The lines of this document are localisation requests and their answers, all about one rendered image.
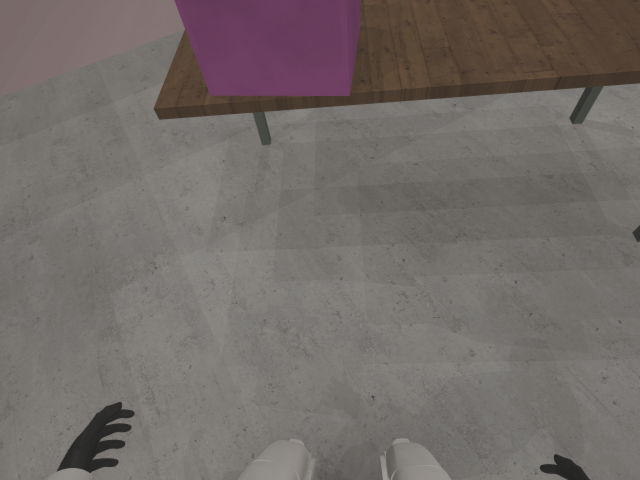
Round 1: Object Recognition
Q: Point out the left robot thigh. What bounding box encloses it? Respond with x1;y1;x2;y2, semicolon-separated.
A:
236;440;316;480

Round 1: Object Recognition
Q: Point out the right robot thigh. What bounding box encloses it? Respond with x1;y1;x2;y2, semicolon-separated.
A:
379;443;451;480

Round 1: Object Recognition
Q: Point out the table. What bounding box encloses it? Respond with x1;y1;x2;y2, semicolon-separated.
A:
154;0;640;242

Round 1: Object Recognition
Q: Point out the left robot hand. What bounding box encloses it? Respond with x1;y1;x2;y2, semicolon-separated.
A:
57;402;135;473

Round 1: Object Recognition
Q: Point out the right robot hand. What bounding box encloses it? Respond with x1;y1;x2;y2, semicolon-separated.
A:
540;454;590;480

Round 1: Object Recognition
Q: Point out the robot thigh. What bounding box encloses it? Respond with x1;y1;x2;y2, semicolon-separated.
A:
236;440;316;480
379;443;451;480

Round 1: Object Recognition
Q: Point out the carton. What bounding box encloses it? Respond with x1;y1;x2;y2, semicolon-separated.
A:
174;0;360;96

